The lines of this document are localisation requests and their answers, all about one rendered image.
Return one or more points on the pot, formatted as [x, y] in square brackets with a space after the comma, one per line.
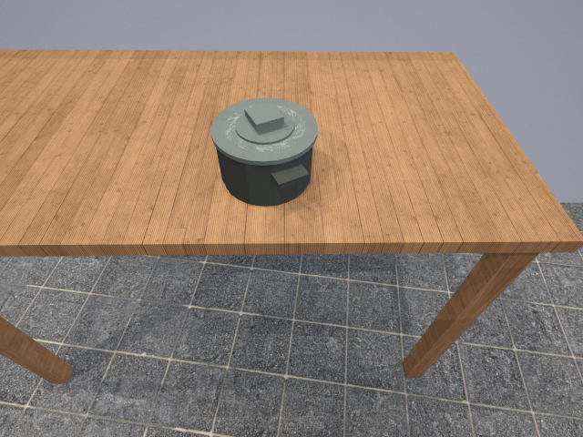
[266, 185]

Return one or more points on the table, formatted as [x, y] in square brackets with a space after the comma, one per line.
[109, 153]

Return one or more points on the lid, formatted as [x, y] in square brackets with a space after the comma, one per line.
[235, 137]

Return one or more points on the knob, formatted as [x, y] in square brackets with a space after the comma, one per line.
[264, 116]

